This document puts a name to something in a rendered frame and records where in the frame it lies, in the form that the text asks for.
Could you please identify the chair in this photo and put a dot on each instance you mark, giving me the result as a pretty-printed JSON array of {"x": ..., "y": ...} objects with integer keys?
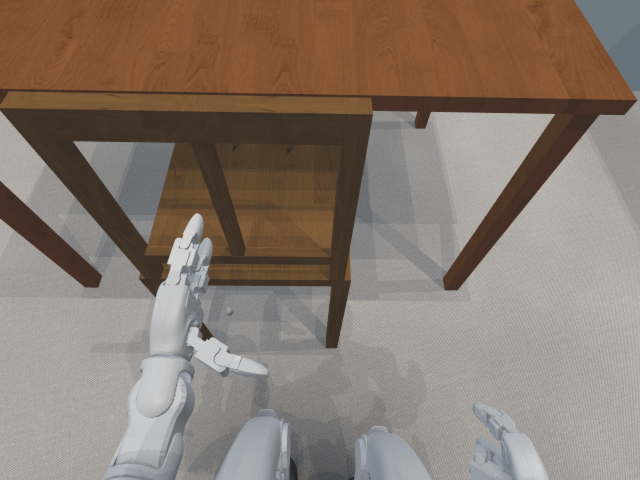
[{"x": 276, "y": 180}]

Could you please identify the left robot hand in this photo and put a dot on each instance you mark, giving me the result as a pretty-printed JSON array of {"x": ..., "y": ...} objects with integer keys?
[{"x": 177, "y": 306}]

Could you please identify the right robot hand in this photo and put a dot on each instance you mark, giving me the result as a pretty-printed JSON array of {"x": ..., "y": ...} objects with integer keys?
[{"x": 517, "y": 459}]

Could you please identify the right robot thigh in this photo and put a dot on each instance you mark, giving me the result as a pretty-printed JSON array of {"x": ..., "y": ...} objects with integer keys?
[{"x": 385, "y": 456}]

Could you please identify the left robot forearm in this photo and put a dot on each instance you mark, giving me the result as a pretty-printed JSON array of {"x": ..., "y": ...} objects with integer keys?
[{"x": 159, "y": 406}]

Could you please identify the table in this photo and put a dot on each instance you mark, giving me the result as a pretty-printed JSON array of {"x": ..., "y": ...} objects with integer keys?
[{"x": 475, "y": 56}]

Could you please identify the robot thigh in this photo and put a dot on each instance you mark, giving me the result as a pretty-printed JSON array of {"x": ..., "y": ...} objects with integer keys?
[
  {"x": 385, "y": 456},
  {"x": 261, "y": 448}
]

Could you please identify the left robot thigh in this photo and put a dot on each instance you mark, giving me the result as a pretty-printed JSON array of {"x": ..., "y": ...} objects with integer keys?
[{"x": 261, "y": 448}]

